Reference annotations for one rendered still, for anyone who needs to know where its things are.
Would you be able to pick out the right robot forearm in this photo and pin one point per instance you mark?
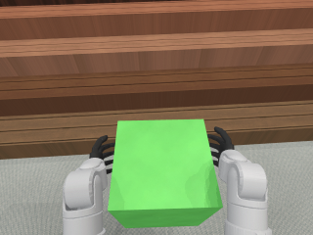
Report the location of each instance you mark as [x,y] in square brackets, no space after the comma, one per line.
[247,195]

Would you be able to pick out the left robot hand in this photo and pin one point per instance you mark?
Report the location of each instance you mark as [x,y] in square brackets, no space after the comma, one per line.
[98,149]

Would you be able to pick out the carton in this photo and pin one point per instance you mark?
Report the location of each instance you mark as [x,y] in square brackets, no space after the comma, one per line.
[163,174]

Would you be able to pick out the right robot hand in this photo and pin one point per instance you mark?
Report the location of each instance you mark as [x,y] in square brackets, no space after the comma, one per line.
[224,141]

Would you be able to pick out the left robot forearm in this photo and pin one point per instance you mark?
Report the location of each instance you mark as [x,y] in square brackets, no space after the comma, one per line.
[83,199]

